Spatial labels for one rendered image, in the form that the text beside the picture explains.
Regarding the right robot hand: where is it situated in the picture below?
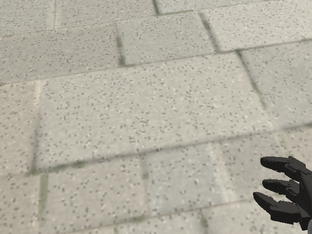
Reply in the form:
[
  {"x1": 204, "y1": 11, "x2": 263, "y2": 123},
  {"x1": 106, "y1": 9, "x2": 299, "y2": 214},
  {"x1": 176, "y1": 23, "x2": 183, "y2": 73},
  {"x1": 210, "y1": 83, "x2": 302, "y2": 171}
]
[{"x1": 253, "y1": 156, "x2": 312, "y2": 231}]

